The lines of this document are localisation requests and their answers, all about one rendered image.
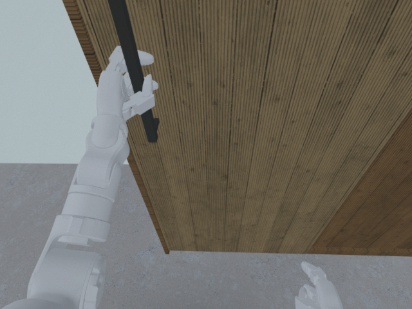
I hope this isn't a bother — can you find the wardrobe door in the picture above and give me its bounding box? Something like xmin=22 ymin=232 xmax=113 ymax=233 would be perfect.
xmin=76 ymin=0 xmax=412 ymax=254
xmin=312 ymin=108 xmax=412 ymax=249

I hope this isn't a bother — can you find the robot left upper arm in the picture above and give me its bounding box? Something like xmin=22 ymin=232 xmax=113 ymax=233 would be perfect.
xmin=2 ymin=248 xmax=106 ymax=309

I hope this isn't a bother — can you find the robot left forearm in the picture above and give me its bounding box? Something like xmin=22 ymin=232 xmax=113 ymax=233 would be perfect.
xmin=27 ymin=114 xmax=130 ymax=299

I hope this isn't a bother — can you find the handle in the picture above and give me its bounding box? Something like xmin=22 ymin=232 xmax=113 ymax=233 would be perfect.
xmin=108 ymin=0 xmax=159 ymax=142

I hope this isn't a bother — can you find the right robot hand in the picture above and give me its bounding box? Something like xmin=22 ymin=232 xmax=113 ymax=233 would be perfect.
xmin=295 ymin=261 xmax=343 ymax=309

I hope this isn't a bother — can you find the left robot hand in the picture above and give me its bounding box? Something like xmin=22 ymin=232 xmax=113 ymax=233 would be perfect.
xmin=97 ymin=46 xmax=158 ymax=122

